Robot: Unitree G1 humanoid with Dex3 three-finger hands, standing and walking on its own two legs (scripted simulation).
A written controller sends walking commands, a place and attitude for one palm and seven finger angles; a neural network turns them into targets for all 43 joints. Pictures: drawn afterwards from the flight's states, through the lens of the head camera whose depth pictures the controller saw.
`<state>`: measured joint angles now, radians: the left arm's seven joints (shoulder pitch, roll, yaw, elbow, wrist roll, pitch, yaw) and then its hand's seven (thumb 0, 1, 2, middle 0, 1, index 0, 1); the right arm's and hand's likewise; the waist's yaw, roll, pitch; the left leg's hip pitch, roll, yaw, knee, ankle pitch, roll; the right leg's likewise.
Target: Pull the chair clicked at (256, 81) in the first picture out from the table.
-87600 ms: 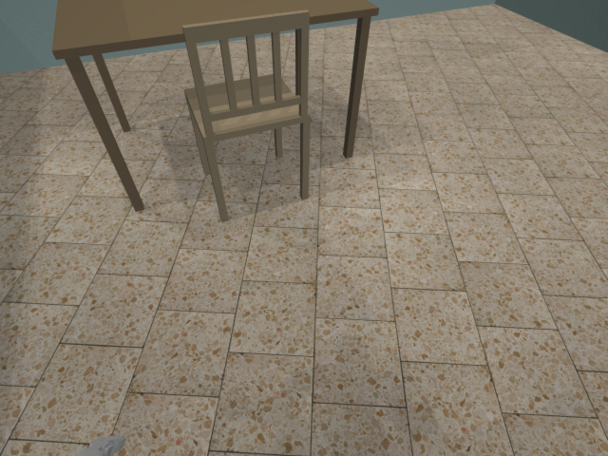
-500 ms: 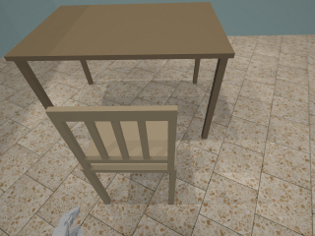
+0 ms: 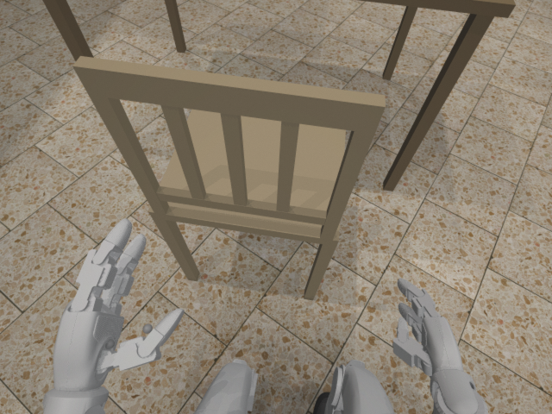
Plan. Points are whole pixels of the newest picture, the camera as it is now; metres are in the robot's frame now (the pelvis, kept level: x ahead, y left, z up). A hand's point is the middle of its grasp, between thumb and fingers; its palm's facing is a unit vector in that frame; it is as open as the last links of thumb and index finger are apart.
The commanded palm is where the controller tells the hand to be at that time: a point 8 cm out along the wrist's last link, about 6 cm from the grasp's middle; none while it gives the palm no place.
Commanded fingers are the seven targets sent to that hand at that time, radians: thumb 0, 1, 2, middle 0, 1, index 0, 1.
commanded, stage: raise the hand toward the chair's back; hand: left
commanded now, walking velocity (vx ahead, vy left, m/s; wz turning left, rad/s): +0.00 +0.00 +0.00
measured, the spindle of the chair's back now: (236, 163) +0.49 +0.14 +0.01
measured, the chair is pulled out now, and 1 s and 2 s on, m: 0.29 0.29 0.29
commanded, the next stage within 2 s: aim the fingers beside a spindle in 1.46 s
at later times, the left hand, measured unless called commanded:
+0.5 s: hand (169, 300) +0.24 +0.17 +0.05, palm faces -0.12 -0.99 -0.06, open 15.3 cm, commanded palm +0.22 +0.24 +0.07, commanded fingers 0.00 -0.45 0.32 -0.06 -0.09 -0.06 -0.09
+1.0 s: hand (133, 252) +0.28 +0.22 +0.09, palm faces +0.05 -1.00 -0.09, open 16.9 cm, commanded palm +0.25 +0.26 +0.08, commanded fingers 0.00 -0.50 0.30 -0.06 -0.08 -0.06 -0.08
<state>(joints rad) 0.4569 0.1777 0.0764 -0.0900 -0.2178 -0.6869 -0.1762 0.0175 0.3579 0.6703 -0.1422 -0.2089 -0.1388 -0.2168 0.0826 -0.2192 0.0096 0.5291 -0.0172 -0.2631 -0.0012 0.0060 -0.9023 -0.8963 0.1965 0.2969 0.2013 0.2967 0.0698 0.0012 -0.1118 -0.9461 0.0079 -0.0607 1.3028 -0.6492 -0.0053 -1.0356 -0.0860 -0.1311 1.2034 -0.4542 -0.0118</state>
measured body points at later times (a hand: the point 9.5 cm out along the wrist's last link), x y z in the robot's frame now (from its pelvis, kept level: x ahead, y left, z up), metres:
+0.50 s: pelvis +0.01 +0.01 +0.01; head +0.11 +0.02 +0.45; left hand +0.24 +0.23 +0.05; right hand +0.20 -0.25 -0.06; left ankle -0.01 +0.12 -0.63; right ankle +0.07 -0.13 -0.63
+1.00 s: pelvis +0.03 +0.01 +0.03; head +0.11 +0.01 +0.47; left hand +0.27 +0.27 +0.09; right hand +0.20 -0.24 -0.05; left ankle -0.01 +0.12 -0.63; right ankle +0.07 -0.13 -0.63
